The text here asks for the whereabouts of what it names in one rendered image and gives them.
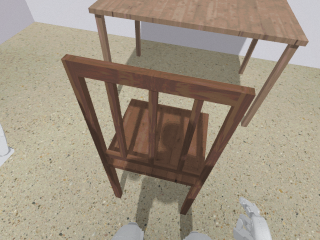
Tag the left robot shin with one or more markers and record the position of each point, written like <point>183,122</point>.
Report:
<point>133,223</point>

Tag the robot left thigh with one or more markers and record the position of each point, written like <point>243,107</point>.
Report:
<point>129,232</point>

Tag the right robot hand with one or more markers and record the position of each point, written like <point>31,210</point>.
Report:
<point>256,227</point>

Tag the table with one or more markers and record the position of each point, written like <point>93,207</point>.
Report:
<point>269,20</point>

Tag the left robot hand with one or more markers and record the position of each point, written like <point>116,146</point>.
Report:
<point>5,150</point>

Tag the chair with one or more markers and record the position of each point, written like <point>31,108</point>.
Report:
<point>152,139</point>

